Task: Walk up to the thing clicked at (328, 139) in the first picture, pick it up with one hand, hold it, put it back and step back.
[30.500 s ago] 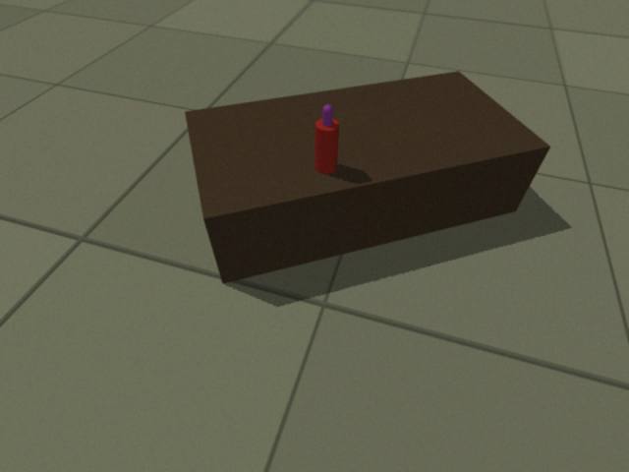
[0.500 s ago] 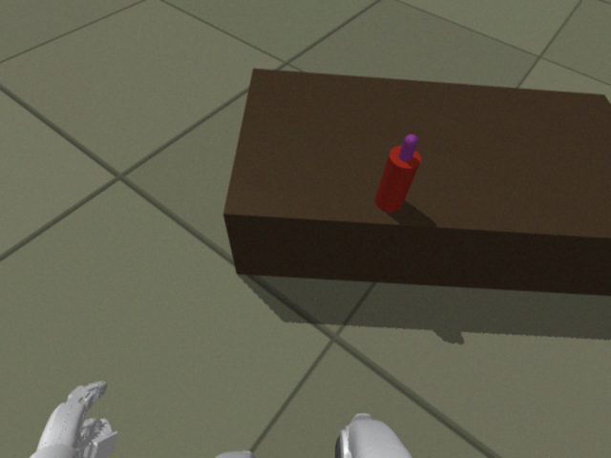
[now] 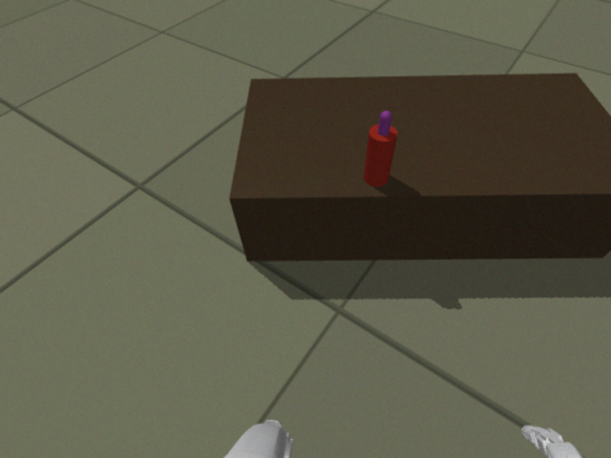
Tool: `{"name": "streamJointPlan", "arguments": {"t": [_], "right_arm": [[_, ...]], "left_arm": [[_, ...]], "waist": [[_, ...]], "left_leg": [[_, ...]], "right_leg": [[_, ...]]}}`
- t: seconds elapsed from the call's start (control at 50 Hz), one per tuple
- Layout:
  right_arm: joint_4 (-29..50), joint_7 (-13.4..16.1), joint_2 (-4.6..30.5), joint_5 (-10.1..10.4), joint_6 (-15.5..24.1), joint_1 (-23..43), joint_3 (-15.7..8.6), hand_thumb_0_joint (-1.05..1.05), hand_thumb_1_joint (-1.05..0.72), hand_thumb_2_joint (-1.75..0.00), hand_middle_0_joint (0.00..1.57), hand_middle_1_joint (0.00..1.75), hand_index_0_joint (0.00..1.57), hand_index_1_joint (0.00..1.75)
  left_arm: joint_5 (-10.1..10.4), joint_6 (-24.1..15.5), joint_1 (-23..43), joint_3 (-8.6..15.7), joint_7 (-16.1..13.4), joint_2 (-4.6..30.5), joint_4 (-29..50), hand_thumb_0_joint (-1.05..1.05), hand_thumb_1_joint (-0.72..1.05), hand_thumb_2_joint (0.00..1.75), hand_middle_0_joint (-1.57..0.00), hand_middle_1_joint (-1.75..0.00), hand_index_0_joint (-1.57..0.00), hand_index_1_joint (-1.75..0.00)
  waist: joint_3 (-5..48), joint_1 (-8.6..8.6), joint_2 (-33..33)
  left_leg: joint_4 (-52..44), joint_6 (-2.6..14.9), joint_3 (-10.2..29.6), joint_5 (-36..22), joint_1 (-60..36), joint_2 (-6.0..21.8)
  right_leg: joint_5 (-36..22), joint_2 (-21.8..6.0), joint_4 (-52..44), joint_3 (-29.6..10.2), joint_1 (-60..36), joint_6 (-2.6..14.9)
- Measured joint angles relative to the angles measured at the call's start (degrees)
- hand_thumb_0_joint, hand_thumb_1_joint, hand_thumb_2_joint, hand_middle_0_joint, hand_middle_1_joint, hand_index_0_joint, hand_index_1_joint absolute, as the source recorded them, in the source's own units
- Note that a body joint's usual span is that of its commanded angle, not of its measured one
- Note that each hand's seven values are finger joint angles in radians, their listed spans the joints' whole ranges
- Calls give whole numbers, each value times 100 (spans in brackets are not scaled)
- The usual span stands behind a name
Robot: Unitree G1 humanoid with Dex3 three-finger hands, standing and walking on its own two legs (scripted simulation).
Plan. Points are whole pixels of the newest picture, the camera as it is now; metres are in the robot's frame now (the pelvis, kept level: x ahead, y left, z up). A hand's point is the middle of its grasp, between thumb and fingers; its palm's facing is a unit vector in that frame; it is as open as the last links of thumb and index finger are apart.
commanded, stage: step back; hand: right
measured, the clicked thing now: (380, 147) +0.97 -0.15 -0.28
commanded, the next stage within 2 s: stand in 1.40 s
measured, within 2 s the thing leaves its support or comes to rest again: neither
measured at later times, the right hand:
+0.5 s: hand out of the picture -0.02 -0.28 -0.13, palm faces -0.07 +0.90 -0.43, open 7.4 cm
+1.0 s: hand out of the picture -0.05 -0.25 -0.13, palm faces -0.07 +0.93 -0.36, open 7.4 cm
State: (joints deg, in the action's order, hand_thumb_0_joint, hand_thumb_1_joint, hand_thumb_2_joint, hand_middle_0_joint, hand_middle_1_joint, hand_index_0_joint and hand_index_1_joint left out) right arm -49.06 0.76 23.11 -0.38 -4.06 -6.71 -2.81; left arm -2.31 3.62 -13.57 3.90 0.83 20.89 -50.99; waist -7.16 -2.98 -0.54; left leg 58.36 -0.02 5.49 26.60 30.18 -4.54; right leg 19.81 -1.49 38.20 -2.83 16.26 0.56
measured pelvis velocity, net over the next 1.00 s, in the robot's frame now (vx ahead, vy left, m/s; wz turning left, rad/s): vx -0.13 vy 0.00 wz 0.05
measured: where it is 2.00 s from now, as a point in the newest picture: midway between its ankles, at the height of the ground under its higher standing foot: outside the picture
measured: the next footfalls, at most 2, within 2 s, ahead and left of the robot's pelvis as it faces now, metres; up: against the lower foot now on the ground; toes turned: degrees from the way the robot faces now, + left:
left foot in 0.18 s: -0.06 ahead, +0.11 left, +0.00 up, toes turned +3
right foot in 0.50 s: -0.13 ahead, -0.15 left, +0.00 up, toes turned +4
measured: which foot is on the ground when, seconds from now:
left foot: up 0.00-0.16, down 0.18-1.00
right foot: down 0.00-0.22, up 0.24-0.48, down 0.50-0.80, up 0.82-1.00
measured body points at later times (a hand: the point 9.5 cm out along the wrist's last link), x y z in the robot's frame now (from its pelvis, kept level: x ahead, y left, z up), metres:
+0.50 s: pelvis -0.14 -0.01 +0.00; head -0.11 +0.01 +0.45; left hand -0.07 +0.31 -0.13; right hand -0.02 -0.32 -0.10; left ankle -0.09 +0.12 -0.73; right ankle -0.17 -0.15 -0.72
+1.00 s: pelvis -0.13 +0.00 +0.01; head -0.11 +0.01 +0.46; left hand -0.08 +0.33 -0.12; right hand -0.04 -0.30 -0.11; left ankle -0.10 +0.11 -0.73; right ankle -0.12 -0.14 -0.70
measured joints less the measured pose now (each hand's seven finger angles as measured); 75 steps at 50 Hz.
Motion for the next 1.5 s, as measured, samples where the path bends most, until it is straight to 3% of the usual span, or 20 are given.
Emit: {"name": "streamJointPlan", "arguments": {"t": [0.08,0.14,0.18,0.22,0.24,0.28,0.32,0.36,0.48,0.54,0.62,0.74,0.78,0.82,0.92,1.0,1.08,1.16,1.22,1.5], "right_arm": [[-89,40,52,1,78,-310,17,0,-90,-90,21,30,20,30],[-139,71,16,-33,140,-470,43,0,-90,-90,21,30,20,30],[-177,66,-36,-83,202,-556,48,0,-90,-90,21,30,20,30],[-332,63,-287,-140,235,-468,50,0,-90,-90,21,30,20,30],[-358,35,-369,-171,239,-475,80,0,-90,-90,21,30,20,30],[-357,-22,-378,-189,250,-549,138,0,-90,-90,21,30,20,30],[-381,-3,-370,-209,273,-585,159,0,-90,-90,21,30,21,30],[-388,27,-366,-213,310,-557,166,0,-90,-90,21,30,21,30],[-255,-61,-250,-258,406,-259,80,0,-90,-90,21,30,21,30],[-245,-83,-64,-226,344,-139,5,0,-90,-90,21,30,21,30],[-422,-99,-38,-160,313,-361,-20,0,-90,-90,21,30,20,30],[-670,-178,44,-127,392,-603,-51,0,-90,-90,21,30,20,30],[-765,-174,-47,-126,433,-592,-61,0,-90,-90,21,30,20,30],[-806,-157,-196,-151,502,-541,-53,0,-90,-90,21,30,20,30],[-753,-180,-397,-194,595,-522,28,0,-90,-90,21,30,20,30],[-771,-166,-418,-199,608,-482,49,0,-90,-90,21,30,21,30],[-834,-121,-301,-104,458,-368,58,0,-90,-90,21,30,21,30],[-948,-78,-253,-45,364,-329,67,0,-90,-90,21,30,20,30],[-1055,-84,-222,-49,429,-294,82,0,-90,-90,21,30,20,30],[-1274,-57,-363,-29,493,207,229,0,-90,-90,21,30,20,30]], "left_arm": [[-22,-1,90,40,-56,0,144,1,90,90,-21,-30,-21,-30],[-44,-10,330,66,-114,85,385,1,90,90,-21,-30,-21,-30],[-10,-8,542,70,-133,164,543,1,90,90,-21,-30,-21,-30],[36,28,769,114,-146,319,588,1,90,90,-21,-30,-21,-30],[63,55,794,126,-153,326,570,1,90,90,-20,-30,-21,-30],[96,128,791,80,-146,214,446,1,90,90,-20,-30,-21,-30],[136,166,761,29,-84,145,341,1,90,90,-20,-30,-21,-30],[172,128,655,19,-32,132,309,1,90,90,-20,-30,-21,-30],[124,-56,283,20,76,191,-60,1,90,90,-20,-30,-21,-30],[49,-216,220,34,33,13,-395,1,90,90,-20,-30,-21,-30],[-33,-314,-78,5,50,-67,-503,1,90,90,-21,-30,-21,-30],[-3,-388,-99,-17,67,-49,-530,1,90,90,-21,-30,-21,-30],[18,-351,-21,-24,71,41,-531,1,90,90,-21,-30,-21,-30],[65,-296,29,-32,50,131,-549,1,90,90,-21,-30,-21,-30],[140,-240,160,-43,36,228,-615,1,90,90,-20,-30,-21,-30],[157,-290,258,-3,49,272,-619,1,90,90,-20,-30,-21,-30],[120,-391,406,25,-14,180,-683,1,90,90,-20,-30,-21,-30],[63,-367,484,-48,-15,40,-745,1,90,90,-20,-30,-21,-30],[93,-325,607,-112,-13,-49,-803,1,90,90,-20,-30,-21,-30],[267,-376,1162,-200,-49,-58,-1000,1,90,90,-20,-30,-21,-30]], "waist": [[100,110,-53],[-14,235,-57],[-120,314,-10],[-398,208,511],[-413,147,643],[-281,276,475],[-145,358,328],[-4,294,337],[262,252,405],[219,289,-19],[482,101,1],[473,121,-108],[380,121,29],[297,100,252],[308,248,259],[300,316,262],[260,319,76],[437,279,-21],[468,301,3],[320,301,178]], "left_leg": [[433,-57,143,35,-319,-134],[-616,-85,-92,184,-921,125],[-1746,-56,-279,-211,-1399,277],[-2126,86,-539,-584,-1626,-2],[-2155,122,-631,-648,-1633,-37],[-2089,173,-475,-717,-1499,138],[-2221,173,-332,-881,-1444,305],[-2417,132,-383,-1059,-1405,407],[-2391,92,-621,-1202,-1133,560],[-1980,89,-442,-976,-971,823],[-1357,16,-270,-75,-776,476],[-1991,-20,-412,-413,-1052,493],[-2427,31,-499,-1137,-1244,378],[-2574,114,-660,-1384,-1351,240],[-2763,233,-668,-1339,-1439,362],[-2871,127,-676,-1351,-1533,440],[-2424,10,-594,-1054,-1437,594],[-2157,-22,-424,-416,-1388,539],[-2466,-8,-447,-1047,-1544,479],[-3064,-39,-420,-1087,-1940,470]], "right_leg": [[-322,-91,-201,135,249,-58],[-443,-136,-108,353,481,-106],[-419,-204,152,517,685,-143],[-382,-477,488,268,824,-91],[-53,-433,684,113,910,-21],[744,-43,1431,5,1047,7],[900,282,2140,-166,1076,37],[728,416,2428,-373,1003,74],[899,108,379,-144,-176,-16],[47,341,-636,128,-679,-54],[45,226,-633,47,-653,41],[53,50,-684,266,-737,-151],[191,-97,-471,262,-690,-215],[323,-234,-118,104,-547,-115],[966,19,995,80,84,130],[659,-80,388,222,120,90],[-507,10,-717,367,-254,-55],[-276,22,-564,454,-245,-94],[-152,-65,-489,469,-284,-162],[-344,-71,-1129,516,-701,-176]]}}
